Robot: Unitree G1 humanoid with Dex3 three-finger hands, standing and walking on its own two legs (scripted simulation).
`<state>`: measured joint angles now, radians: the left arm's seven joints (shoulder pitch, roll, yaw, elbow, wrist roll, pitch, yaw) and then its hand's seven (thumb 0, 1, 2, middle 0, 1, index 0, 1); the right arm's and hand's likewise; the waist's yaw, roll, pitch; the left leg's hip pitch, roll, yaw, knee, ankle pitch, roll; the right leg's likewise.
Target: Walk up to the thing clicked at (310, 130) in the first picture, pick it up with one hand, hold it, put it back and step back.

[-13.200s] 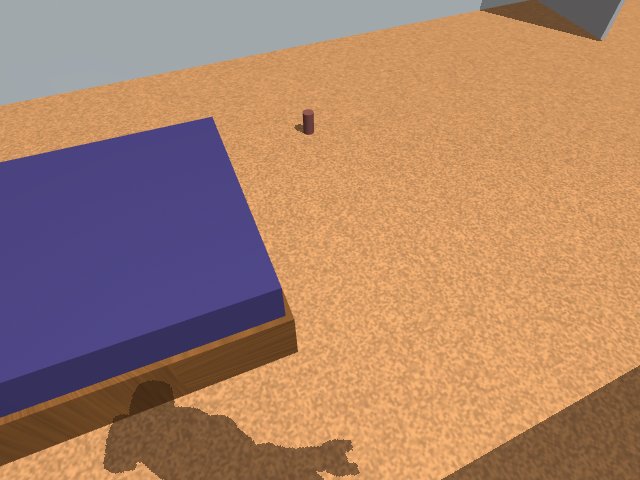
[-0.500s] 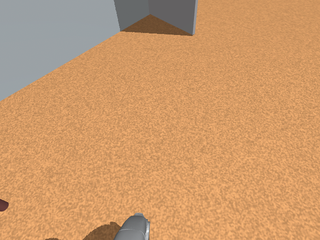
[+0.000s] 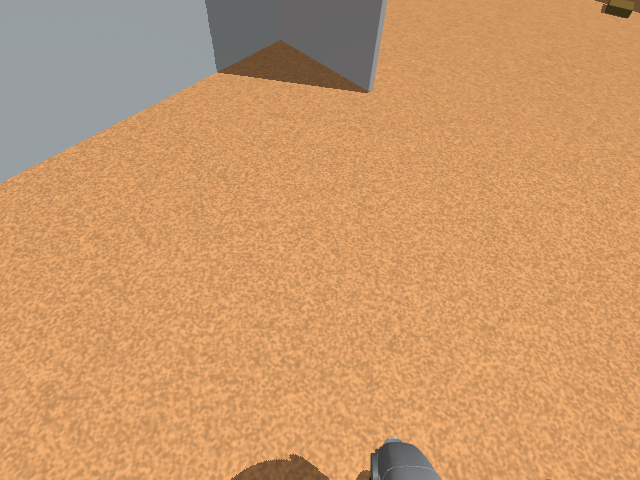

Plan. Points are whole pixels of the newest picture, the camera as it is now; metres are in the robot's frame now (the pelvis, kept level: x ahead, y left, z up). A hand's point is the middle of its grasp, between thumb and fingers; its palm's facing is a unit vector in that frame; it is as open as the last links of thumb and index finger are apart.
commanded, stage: walk up
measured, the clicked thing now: out of the picture +0.21 +1.00 -0.72
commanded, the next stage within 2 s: stand in 1.08 s
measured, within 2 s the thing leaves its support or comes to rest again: neither
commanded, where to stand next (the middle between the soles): +0.15 -0.01 m, yaw +0 degrees
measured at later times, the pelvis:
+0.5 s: pelvis +0.08 -0.01 -0.02, yaw +0 degrees
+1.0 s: pelvis +0.10 -0.01 +0.00, yaw +1 degrees
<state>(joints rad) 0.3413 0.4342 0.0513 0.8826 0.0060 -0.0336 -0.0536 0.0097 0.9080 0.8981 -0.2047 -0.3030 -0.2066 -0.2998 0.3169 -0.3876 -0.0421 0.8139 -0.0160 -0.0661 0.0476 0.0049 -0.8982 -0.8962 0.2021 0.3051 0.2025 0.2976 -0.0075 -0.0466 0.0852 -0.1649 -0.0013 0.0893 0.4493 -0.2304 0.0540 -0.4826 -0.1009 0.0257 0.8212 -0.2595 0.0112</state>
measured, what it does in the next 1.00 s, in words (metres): steps on the spot: right foot, then left foot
